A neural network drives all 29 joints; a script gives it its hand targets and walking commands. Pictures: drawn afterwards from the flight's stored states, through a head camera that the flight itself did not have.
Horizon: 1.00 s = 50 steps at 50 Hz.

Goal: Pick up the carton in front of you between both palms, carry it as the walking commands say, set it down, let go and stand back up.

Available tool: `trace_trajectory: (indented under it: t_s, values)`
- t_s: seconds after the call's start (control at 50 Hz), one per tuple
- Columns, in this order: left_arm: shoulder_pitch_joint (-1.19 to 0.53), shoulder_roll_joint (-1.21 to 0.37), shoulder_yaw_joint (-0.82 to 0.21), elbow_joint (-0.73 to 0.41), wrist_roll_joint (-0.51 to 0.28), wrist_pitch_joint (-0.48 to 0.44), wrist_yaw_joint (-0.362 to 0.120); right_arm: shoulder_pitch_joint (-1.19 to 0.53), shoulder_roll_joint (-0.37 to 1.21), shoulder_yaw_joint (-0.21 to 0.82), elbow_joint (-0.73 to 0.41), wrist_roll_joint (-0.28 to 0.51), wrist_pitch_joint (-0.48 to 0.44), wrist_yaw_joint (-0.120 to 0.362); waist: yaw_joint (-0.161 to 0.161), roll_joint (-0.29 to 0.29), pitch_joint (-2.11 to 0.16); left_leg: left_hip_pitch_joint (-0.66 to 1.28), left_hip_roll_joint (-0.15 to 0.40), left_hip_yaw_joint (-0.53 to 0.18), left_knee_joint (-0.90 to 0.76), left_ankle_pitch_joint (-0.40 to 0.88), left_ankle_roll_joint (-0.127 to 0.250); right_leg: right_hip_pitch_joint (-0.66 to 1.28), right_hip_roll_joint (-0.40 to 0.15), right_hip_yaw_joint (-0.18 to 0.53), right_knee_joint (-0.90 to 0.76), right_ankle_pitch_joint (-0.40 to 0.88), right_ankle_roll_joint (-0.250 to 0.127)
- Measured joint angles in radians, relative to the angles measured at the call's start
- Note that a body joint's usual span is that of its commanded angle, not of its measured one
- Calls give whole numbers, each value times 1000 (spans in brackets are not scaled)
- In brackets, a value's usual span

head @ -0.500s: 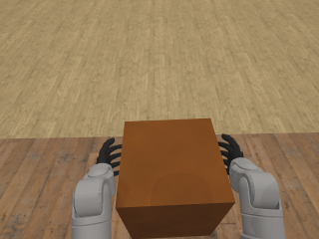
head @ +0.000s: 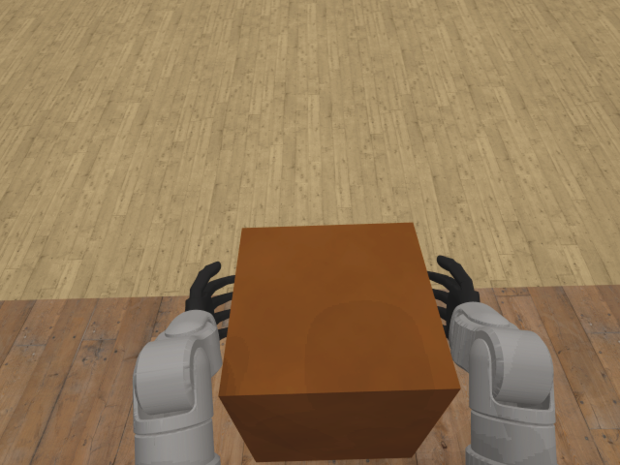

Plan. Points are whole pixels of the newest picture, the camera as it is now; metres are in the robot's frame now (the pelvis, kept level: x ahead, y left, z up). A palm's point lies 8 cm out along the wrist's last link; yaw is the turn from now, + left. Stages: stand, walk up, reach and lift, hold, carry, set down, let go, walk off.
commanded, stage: carry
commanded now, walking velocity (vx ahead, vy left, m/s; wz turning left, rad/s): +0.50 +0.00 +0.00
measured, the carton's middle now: (330, 348) +0.27 +0.00 +0.00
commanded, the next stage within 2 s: none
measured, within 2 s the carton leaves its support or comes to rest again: neither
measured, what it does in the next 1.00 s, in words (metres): walks ahead: left foot, then right foot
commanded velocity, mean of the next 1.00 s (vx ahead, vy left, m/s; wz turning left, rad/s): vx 0.50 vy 0.00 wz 0.00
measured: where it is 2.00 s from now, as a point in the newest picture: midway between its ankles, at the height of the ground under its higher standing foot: (327, 189)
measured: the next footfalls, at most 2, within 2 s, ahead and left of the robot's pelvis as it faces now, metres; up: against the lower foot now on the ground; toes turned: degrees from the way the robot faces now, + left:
left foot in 0.34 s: +0.42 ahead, +0.10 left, +0.00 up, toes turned +10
right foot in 0.84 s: +0.74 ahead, -0.11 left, +0.00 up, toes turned -13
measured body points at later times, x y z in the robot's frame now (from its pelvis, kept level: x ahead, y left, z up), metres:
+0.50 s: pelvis +0.33 +0.04 +0.01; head +0.36 +0.04 +0.45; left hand +0.63 +0.16 +0.06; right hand +0.59 -0.14 +0.06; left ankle +0.38 +0.10 -0.73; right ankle +0.21 -0.07 -0.64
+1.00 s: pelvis +0.65 -0.04 +0.00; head +0.70 -0.05 +0.44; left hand +1.02 +0.11 +0.14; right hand +1.02 -0.19 +0.13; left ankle +0.56 +0.10 -0.62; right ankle +0.70 -0.10 -0.73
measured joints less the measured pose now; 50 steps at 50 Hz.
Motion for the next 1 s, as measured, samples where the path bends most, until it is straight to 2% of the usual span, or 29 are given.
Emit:
trace_trajectory:
  t_s: [0.06, 0.14, 0.22, 0.3, 0.34, 0.36, 0.38, 0.4, 0.44, 0.48, 0.52, 0.6, 0.68, 0.74, 0.8, 0.84, 0.86, 0.92, 0.96, 1.0]
  values:
    - [27, 4, 0, -34, -7, -9, 0, 12, -5, 28, -13, 0, -14, 1, 15, -13, 21, -124, 5, 22, -53, 77, 3, 90, 6, 9, -101, 3, 5]
    - [41, 6, 3, -79, -19, -30, 0, 22, -7, 52, -46, -1, -38, 1, 23, -22, 23, -211, 7, 46, -242, 161, -6, 203, 9, 25, -199, -16, 20]
    - [45, 7, -4, -102, -24, -35, -3, 39, -9, 60, -82, -3, -45, 2, 17, -21, 4, -218, -3, 82, -457, 258, -4, 319, 10, 34, -250, -72, 48]
    - [50, 7, -18, -102, -15, -19, -8, 56, -11, 59, -94, -2, -29, 2, 10, -24, -20, -155, -30, 140, -615, 337, 19, 435, 4, 44, -246, -170, 89]
    - [50, 8, -17, -100, -9, -7, -8, 49, -10, 56, -82, -2, -20, 5, 6, -30, -25, -82, -52, 178, -677, 330, 35, 459, -14, 60, -145, -259, 109]
    - [45, 8, -8, -90, -7, -5, -8, 43, -9, 58, -61, -3, -26, 6, -3, -53, -24, -73, -67, 193, -644, 318, 68, 433, -46, 70, -28, -305, 111]
    - [41, 8, 4, -77, -5, -5, -9, 33, -8, 59, -34, -5, -33, 8, -11, -66, -20, -73, -72, 202, -598, 276, 88, 370, -60, 105, 141, -293, 109]
    - [40, 7, 12, -64, -2, -4, -9, 23, -7, 58, -8, -6, -36, 8, -15, -66, -13, -64, -70, 208, -578, 237, 98, 289, -51, 149, 318, -277, 104]
    - [43, 8, 15, -47, 3, -1, -9, 21, -6, 56, 20, -5, -37, 8, -21, -51, 5, -16, -64, 212, -610, 208, 90, 133, -25, 194, 573, -234, 81]
    - [47, 8, 8, -41, 5, -1, -9, 34, -7, 56, 18, -4, -38, 8, -24, -38, 20, 43, -67, 213, -676, 208, 84, 7, -24, 195, 649, -168, 66]
    - [50, 8, -3, -46, 4, -8, -9, 48, -9, 55, 0, -2, -43, 8, -28, -27, 29, 101, -69, 207, -740, 206, 81, -85, -33, 185, 608, -118, 64]
    - [60, 9, -23, -74, 2, -26, -9, 67, -11, 55, -45, 4, -55, 8, -29, -15, 24, 214, -71, 187, -836, 185, 66, -196, -52, 169, 423, -34, 79]
    - [58, 9, -26, -124, 2, -20, -8, 56, -11, 56, -86, 10, -49, 8, -21, -19, 9, 327, -72, 173, -887, 132, 39, -229, -61, 144, 220, 66, 87]
    - [25, 5, -8, -165, -8, 3, -2, 14, -6, 48, -115, 11, -28, 8, -12, -24, 5, 408, -72, 168, -891, 68, 14, -217, -52, 115, 106, 130, 74]
    - [-55, 14, 17, -175, -19, 32, 7, -64, -2, 26, -129, 11, 1, 1, -12, -19, 3, 469, -62, 153, -837, -27, -18, -170, -27, 84, 36, 147, 45]
    - [-153, 35, 24, -126, -28, 48, 10, -142, -29, 9, -114, 12, 27, -11, 3, -7, 8, 450, -32, 136, -661, -129, -28, -117, -1, 57, 15, 128, 18]
    - [-208, 45, 26, -83, -31, 48, 16, -191, -57, -1, -86, 20, 38, -12, 17, 11, 18, 390, -7, 111, -494, -128, -16, -126, 7, 47, 73, 98, -4]
    - [-350, 85, 34, 38, -50, 80, 42, -336, -123, -26, 29, 49, 83, -18, 38, 12, 59, 139, -38, -16, -1, -83, 27, -106, 12, 47, 118, 11, -30]
    - [-414, 109, 52, 91, -63, 104, 50, -420, -136, -40, 98, 54, 109, -24, 40, 7, 81, -4, -45, -34, 130, -23, 47, -67, 17, 52, 76, 6, -24]
    - [-467, 125, 75, 134, -72, 117, 51, -488, -142, -52, 153, 50, 123, -27, 41, 4, 97, -118, -37, -36, 142, 23, 51, -25, 23, 58, 31, 0, -20]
